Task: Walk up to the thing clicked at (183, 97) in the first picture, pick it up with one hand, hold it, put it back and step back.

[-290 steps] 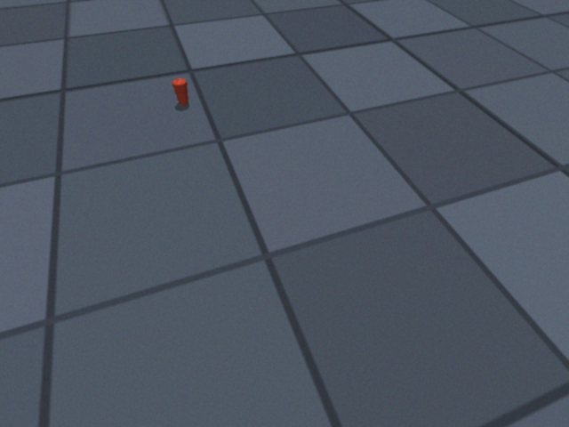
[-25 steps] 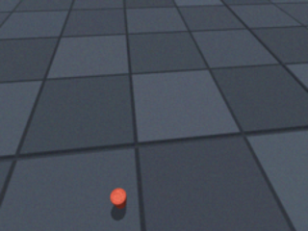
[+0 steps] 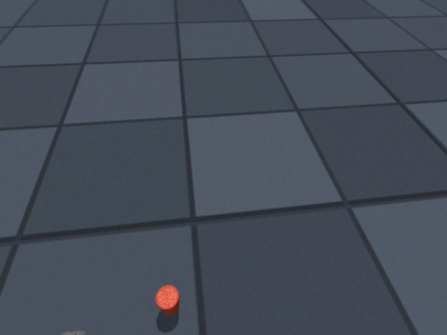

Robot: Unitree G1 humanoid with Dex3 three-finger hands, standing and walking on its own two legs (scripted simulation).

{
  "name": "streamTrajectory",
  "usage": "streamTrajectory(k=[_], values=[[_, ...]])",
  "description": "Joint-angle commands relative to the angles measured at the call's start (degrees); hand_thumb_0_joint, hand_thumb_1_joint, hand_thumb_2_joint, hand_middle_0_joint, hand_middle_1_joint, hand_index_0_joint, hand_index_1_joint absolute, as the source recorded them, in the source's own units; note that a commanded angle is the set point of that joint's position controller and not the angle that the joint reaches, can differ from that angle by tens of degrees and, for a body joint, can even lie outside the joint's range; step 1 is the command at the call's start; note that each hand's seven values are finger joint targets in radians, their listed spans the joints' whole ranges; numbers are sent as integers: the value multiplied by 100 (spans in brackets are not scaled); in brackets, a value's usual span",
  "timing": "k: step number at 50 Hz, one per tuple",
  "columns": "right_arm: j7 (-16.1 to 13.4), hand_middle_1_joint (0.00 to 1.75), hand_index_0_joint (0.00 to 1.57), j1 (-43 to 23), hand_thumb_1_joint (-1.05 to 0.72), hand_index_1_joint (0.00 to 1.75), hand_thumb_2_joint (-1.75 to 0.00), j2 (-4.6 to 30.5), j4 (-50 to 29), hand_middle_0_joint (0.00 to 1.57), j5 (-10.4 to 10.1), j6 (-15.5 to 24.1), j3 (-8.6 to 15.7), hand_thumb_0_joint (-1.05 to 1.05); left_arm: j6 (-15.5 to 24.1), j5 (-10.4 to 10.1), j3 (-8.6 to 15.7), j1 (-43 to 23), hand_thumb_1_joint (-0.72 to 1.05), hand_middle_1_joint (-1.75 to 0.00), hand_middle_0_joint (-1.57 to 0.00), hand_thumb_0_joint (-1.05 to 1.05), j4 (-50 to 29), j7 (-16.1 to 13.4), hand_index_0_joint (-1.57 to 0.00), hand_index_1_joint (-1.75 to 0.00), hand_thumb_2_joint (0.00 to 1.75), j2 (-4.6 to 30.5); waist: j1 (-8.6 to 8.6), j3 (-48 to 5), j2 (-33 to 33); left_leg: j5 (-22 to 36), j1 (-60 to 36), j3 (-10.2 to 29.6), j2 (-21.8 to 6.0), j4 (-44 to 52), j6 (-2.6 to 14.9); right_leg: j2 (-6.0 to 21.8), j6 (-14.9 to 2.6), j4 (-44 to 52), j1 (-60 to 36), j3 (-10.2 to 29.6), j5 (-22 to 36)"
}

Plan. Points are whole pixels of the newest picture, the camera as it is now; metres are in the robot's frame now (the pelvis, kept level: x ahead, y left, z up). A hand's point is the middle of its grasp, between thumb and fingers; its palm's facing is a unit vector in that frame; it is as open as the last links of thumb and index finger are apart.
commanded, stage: walk up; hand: left
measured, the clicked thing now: (169, 302) +0.37 +0.20 -0.71
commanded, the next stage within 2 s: stand in 0.60 s
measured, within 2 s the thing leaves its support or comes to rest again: neither
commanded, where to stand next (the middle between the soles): +0.04 -0.01 m, yaw +0 degrees
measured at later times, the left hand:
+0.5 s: hand out of the picture +0.08 +0.26 -0.16, palm faces -0.02 -0.95 -0.33, open 7.4 cm
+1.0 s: hand out of the picture +0.08 +0.26 -0.15, palm faces -0.02 -0.94 -0.34, open 7.4 cm
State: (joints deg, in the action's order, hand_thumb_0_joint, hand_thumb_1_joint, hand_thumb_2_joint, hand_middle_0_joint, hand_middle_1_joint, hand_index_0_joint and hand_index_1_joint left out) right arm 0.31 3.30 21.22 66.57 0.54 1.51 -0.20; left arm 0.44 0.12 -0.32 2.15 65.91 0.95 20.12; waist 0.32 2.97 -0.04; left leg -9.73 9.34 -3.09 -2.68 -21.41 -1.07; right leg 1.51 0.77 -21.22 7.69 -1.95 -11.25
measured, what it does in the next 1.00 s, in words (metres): stands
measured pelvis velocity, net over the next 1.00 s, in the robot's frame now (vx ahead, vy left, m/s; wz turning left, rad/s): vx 0.01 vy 0.01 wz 0.01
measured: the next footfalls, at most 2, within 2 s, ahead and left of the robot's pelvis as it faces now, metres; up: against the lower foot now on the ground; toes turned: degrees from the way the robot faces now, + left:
none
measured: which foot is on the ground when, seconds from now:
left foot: down 0.00-1.00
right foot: down 0.00-1.00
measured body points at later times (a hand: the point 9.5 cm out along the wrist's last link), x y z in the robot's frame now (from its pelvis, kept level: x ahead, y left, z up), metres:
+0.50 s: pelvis +0.01 +0.01 +0.00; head +0.01 +0.01 +0.45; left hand +0.08 +0.31 -0.13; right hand +0.09 -0.29 -0.13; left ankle +0.02 +0.13 -0.75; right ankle +0.00 -0.13 -0.75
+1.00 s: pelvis +0.01 +0.01 +0.00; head +0.02 +0.01 +0.45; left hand +0.09 +0.31 -0.13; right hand +0.09 -0.29 -0.13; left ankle +0.02 +0.13 -0.75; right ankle +0.00 -0.13 -0.75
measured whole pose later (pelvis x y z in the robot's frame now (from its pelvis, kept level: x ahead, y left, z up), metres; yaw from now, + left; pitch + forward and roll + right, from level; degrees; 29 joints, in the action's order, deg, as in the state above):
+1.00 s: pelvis +0.01 +0.01 +0.00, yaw +1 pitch -2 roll +0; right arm 0.4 3.9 19.9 66.8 0.8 0.9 0.3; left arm 0.4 0.7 -0.1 4.7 66.2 0.6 20.2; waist 0.3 2.8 0.0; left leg -8.3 7.8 -3.0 -1.5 -17.8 -0.4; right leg 2.6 1.7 -17.3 5.8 -2.2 -9.8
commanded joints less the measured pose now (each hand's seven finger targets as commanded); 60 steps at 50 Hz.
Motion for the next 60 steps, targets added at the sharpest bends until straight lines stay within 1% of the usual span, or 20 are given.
streamTrajectory(k=[1, 3, 7, 9, 11, 17, 23, 28, 29, 30, 35, 38, 42, 46, 48, 51, 53, 54, 57, 60], values=[[-50, 30, 20, -280, -90, 30, -90, 1179, -305, 20, -18, 104, 204, 0, 121, -7, 260, -271, 90, -30, -20, 0, -283, -83, -20, -30, 90, 1218, -23, -546, 14, 310, -253, 541, -503, 462, 207, 614, -191, 542, -14, 586, 460], [-50, 30, 20, -264, -90, 30, -90, 1158, -303, 20, -24, 115, 194, 0, 124, -1, 263, -237, 90, -30, -20, 0, -268, -79, -20, -30, 90, 1218, -35, -644, 12, 457, -354, 535, -526, 469, 210, 636, -184, 518, -77, 592, 632], [-53, 30, 20, -284, -90, 30, -90, 1180, -319, 20, -23, 106, 213, 0, 111, 6, 275, -184, 90, -30, -20, 0, -218, -85, -20, -30, 90, 1202, -31, -581, 23, 486, -379, 547, -546, 489, 218, 599, -168, 561, -37, 543, 581], [-60, 30, 20, -211, -90, 30, -90, 1183, -300, 20, -21, 101, 221, 0, 116, 21, 275, -211, 90, -30, -20, 0, -224, -86, -20, -30, 90, 1191, -3, -654, -23, 537, -377, 527, -549, 476, 235, 625, -170, 581, -148, 554, 695], [-66, 30, 20, -196, -90, 30, -90, 1158, -291, 20, -25, 104, 223, 0, 114, 5, 270, -156, 90, -30, -20, 0, -210, -84, -20, -30, 90, 1165, -23, -647, -19, 606, -434, 529, -538, 504, 217, 626, -164, 558, -133, 555, 735], [-68, 30, 20, -213, -90, 30, -90, 1159, -305, 20, -16, 95, 242, 0, 89, 19, 265, -107, 90, -30, -20, 0, -184, -86, -20, -30, 90, 1152, -14, -534, 39, 426, -323, 581, -544, 607, 219, 593, -144, 555, -129, 503, 605], [-70, 30, 20, -175, -90, 30, -90, 1116, -311, 20, -22, 94, 244, 0, 93, 20, 273, -31, 90, -30, -20, 0, -189, -98, -20, -30, 90, 1133, -36, -563, -19, 673, -417, 560, -540, 563, 220, 600, -121, 576, -129, 501, 701], [-65, 30, 20, -193, -90, 30, -90, 1110, -332, 20, -4, 92, 250, 0, 78, 28, 270, -72, 90, -30, -20, 0, -217, -96, -20, -30, 90, 1135, -19, -460, 58, 443, -314, 577, -517, 659, 198, 606, -125, 553, -104, 511, 681], [-61, 30, 20, -201, -90, 30, -90, 1115, -351, 20, -6, 91, 249, 0, 82, 22, 271, -10, 90, -30, -20, 0, -219, -97, -20, -30, 90, 1118, -39, -487, 80, 477, -349, 592, -546, 658, 204, 597, -118, 545, -115, 492, 657], [-76, 30, 20, -253, -90, 30, -90, 1090, -363, 20, 7, 71, 263, 0, 104, 56, 278, -34, 90, -30, -20, 0, -259, -121, -20, -30, 90, 1207, -14, -431, 43, 812, -345, 621, -593, 651, 154, 655, -120, 556, -55, 488, 736], [-72, 30, 20, -212, -90, 30, -90, 1101, -356, 20, 4, 59, 268, 0, 130, 40, 278, -9, 90, -30, -20, 0, -284, -134, -20, -30, 90, 1199, -11, -648, 38, 1136, -460, 598, -612, 562, 176, 703, -122, 581, -291, 504, 978], [-66, 30, 20, -248, -90, 30, -90, 1089, -346, 20, -9, 60, 258, 0, 116, 37, 273, -2, 90, -30, -20, 0, -277, -133, -20, -30, 90, 1174, -14, -603, 73, 865, -416, 625, -579, 643, 144, 689, -108, 607, -267, 482, 764], [-54, 30, 20, -254, -90, 30, -90, 1087, -351, 20, -14, 44, 261, 0, 123, 39, 257, 12, 90, -30, -20, 0, -296, -128, -20, -30, 90, 1181, -4, -533, -22, 704, -472, 636, -561, 641, 140, 685, -112, 689, -94, 472, 579], [-46, 30, 20, -223, -90, 30, -90, 1107, -344, 20, 3, 36, 263, 0, 116, 52, 256, 30, 90, -30, -20, 0, -314, -123, -20, -30, 90, 1187, -5, -520, 5, 444, -306, 660, -558, 691, 155, 711, -131, 676, -172, 484, 528], [-43, 30, 20, -237, -90, 30, -90, 1109, -348, 20, -3, 40, 258, 0, 118, 51, 251, 36, 90, -30, -20, 0, -318, -120, -20, -30, 90, 1178, -16, -538, 43, 479, -345, 680, -576, 690, 161, 715, -131, 670, -181, 485, 523], [-41, 30, 20, -191, -90, 30, -90, 1077, -343, 20, -4, 56, 247, 0, 136, 39, 249, 9, 90, -30, -20, 0, -346, -130, -20, -30, 90, 1207, -2, -582, -27, 910, -401, 672, -577, 628, 162, 731, -120, 658, -237, 480, 763], [-44, 30, 20, -142, -90, 30, -90, 1086, -326, 20, -1, 54, 242, 0, 128, 34, 259, 26, 90, -30, -20, 0, -329, -124, -20, -30, 90, 1218, 9, -527, 52, 685, -345, 652, -538, 648, 139, 737, -124, 691, -230, 494, 677], [-52, 30, 20, -150, -90, 30, -90, 1098, -340, 20, 13, 57, 249, 0, 119, 51, 262, 24, 90, -30, -20, 0, -347, -124, -20, -30, 90, 1210, -8, -589, 60, 817, -342, 676, -597, 662, 157, 734, -135, 625, -302, 466, 699], [-57, 30, 20, -197, -90, 30, -90, 1122, -349, 20, -1, 52, 258, 0, 106, 50, 258, 105, 90, -30, -20, 0, -327, -123, -20, -30, 90, 1183, -45, -619, 55, 937, -463, 661, -592, 615, 170, 730, -143, 636, -242, 452, 751], [-49, 30, 20, -148, -90, 30, -90, 1107, -342, 20, -15, 48, 253, 0, 126, 51, 248, 125, 90, -30, -20, 0, -328, -127, -20, -30, 90, 1187, -25, -557, -20, 839, -453, 670, -574, 610, 163, 725, -120, 681, -201, 448, 702]])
